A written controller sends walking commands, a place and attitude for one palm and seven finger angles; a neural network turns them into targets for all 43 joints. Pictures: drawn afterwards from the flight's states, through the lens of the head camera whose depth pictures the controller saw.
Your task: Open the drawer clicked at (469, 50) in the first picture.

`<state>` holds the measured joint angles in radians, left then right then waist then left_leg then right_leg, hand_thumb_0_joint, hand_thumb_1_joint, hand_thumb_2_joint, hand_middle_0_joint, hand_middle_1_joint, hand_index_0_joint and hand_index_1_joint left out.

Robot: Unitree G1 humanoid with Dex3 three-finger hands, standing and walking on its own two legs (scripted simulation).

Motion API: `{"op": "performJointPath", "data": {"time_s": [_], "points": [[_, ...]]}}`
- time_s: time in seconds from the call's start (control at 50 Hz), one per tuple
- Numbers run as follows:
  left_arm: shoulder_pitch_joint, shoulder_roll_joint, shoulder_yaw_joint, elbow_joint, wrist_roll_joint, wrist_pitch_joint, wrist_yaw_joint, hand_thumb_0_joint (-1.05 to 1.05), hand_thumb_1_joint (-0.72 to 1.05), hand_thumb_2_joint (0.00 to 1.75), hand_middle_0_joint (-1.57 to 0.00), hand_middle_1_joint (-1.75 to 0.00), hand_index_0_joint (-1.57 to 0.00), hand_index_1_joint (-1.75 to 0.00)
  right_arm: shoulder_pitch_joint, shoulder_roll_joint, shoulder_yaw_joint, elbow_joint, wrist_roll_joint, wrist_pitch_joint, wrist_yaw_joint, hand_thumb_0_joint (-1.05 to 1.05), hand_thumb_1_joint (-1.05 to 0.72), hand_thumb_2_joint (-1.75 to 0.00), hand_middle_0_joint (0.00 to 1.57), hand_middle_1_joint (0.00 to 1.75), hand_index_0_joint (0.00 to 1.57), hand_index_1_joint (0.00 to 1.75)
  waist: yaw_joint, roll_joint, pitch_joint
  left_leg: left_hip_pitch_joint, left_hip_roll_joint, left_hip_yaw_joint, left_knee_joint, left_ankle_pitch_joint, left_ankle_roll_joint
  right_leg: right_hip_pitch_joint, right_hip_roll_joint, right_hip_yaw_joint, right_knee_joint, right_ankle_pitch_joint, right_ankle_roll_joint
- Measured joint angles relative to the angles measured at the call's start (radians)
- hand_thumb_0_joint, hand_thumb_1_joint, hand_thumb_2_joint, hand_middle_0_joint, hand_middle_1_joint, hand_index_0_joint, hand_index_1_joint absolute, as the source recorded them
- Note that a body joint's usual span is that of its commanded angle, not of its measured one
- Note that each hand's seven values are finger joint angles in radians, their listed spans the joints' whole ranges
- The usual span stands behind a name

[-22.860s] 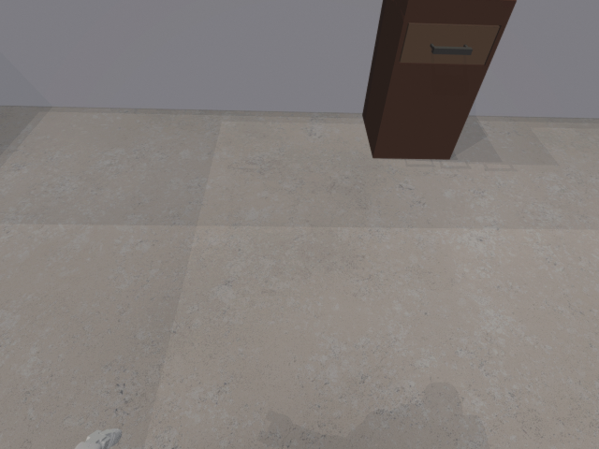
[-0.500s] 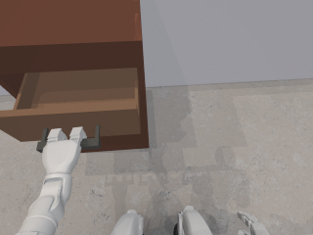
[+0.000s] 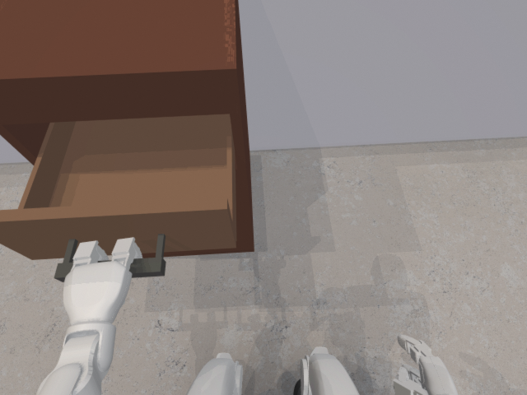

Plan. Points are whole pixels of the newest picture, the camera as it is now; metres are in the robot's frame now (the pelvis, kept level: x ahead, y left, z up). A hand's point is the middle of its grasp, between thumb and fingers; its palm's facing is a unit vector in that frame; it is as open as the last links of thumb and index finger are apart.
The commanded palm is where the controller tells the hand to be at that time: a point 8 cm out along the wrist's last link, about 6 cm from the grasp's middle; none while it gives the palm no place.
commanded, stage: pull the drawer open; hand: left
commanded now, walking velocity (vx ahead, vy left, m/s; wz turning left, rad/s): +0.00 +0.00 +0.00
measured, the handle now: (114, 256) +0.33 +0.27 -0.05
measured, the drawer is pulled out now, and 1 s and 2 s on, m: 0.19 0.30 0.30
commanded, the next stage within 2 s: open the thumb to release the handle in 1.08 s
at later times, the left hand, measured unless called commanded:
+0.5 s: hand (105, 348) +0.19 +0.25 -0.07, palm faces -0.10 -0.07 -0.99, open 5.8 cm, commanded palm +0.16 +0.25 -0.02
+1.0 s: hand (101, 374) +0.16 +0.25 -0.06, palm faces -0.14 -0.07 -0.99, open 5.9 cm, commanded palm +0.11 +0.25 -0.02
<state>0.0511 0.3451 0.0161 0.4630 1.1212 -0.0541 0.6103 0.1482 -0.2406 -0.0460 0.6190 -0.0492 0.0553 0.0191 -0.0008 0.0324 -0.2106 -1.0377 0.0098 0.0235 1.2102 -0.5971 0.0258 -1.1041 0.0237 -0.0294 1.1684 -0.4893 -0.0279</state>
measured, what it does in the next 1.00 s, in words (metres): stands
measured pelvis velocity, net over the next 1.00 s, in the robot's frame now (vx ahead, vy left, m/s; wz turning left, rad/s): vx -0.01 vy -0.02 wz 0.00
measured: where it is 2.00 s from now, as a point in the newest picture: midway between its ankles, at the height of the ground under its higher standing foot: outside the picture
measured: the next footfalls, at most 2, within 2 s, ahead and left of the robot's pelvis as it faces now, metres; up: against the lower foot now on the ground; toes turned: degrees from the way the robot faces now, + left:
none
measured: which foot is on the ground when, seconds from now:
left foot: down 0.00-1.00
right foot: down 0.00-1.00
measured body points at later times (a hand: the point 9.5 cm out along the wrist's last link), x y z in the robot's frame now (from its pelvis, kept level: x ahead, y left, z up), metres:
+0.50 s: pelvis +0.01 +0.00 -0.01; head +0.11 -0.01 +0.43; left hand +0.19 +0.25 -0.01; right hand +0.21 -0.24 -0.12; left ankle -0.02 +0.10 -0.64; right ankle +0.03 -0.11 -0.64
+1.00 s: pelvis -0.01 -0.02 -0.02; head +0.09 -0.03 +0.42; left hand +0.16 +0.25 -0.01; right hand +0.20 -0.24 -0.13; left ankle -0.02 +0.10 -0.64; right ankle +0.03 -0.11 -0.64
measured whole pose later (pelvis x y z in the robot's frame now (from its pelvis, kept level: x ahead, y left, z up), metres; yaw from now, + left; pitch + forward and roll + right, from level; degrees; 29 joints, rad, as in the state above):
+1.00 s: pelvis -0.01 -0.02 -0.02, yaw +0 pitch +24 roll +0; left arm 0.50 0.34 0.07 0.12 1.10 -0.15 0.59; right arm 0.09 -0.20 -0.03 0.54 -0.08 0.05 0.01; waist 0.02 0.02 -0.22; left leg -1.08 0.02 0.02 1.30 -0.63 0.00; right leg -1.16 0.03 -0.04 1.28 -0.53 -0.06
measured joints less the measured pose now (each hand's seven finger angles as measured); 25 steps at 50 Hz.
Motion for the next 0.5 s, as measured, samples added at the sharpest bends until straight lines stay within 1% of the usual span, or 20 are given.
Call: {"op": "performJointPath", "data": {"time_s": [0.14,0.32,0.4,0.5], "points": [[0.086,-0.002,0.01,-0.069,-0.006,-0.006,0.003,0.01,0.69,0.77,-0.3,-1.35,-0.4,-1.35,-0.008,0.003,0.002,-0.008,-0.002,-0.006,0.0,0.01,-0.91,-0.9,0.2,0.3,0.2,0.3,0.001,-0.006,-0.004,0.005,0.004,0.004,0.003,-0.009,-0.004,0.0,0.005,0.003,0.009,-0.009,-0.003],[0.239,-0.011,0.02,-0.181,-0.011,-0.021,0.014,0.02,0.69,0.74,-0.3,-1.35,-0.41,-1.35,-0.026,0.009,0.005,-0.031,-0.01,-0.011,0.004,0.01,-0.91,-0.9,0.2,0.3,0.2,0.3,0.002,-0.013,-0.006,0.017,0.009,0.008,0.007,-0.023,-0.007,0.006,0.01,0.008,0.016,-0.022,-0.006],[0.307,-0.016,0.027,-0.228,-0.005,-0.044,0.026,0.02,0.69,0.73,-0.3,-1.35,-0.41,-1.34,-0.037,0.013,0.006,-0.038,-0.017,-0.012,0.004,0.01,-0.91,-0.9,0.2,0.3,0.2,0.3,0.008,-0.019,-0.007,0.015,0.009,0.007,0.015,-0.029,-0.007,0.004,0.011,0.007,0.026,-0.028,-0.007],[0.371,-0.02,0.025,-0.274,0.013,-0.071,0.039,0.02,0.69,0.73,-0.31,-1.35,-0.41,-1.34,-0.053,0.015,0.007,-0.049,-0.028,-0.012,0.006,0.01,-0.91,-0.9,0.2,0.3,0.2,0.3,0.023,-0.017,-0.009,-0.003,0.006,0.0,0.041,-0.038,-0.008,-0.011,0.006,0.0,0.05,-0.039,-0.008]]}}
